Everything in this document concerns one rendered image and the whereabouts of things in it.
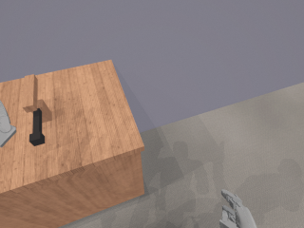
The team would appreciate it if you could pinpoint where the right robot hand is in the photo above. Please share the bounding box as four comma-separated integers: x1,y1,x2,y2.
219,189,257,228

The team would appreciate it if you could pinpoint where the left robot hand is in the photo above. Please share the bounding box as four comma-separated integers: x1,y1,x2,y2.
0,101,17,148

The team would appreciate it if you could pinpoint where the tap lever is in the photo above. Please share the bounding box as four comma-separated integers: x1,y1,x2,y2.
29,108,46,146

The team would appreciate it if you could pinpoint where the counter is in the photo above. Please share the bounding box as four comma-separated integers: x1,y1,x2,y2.
0,60,144,228

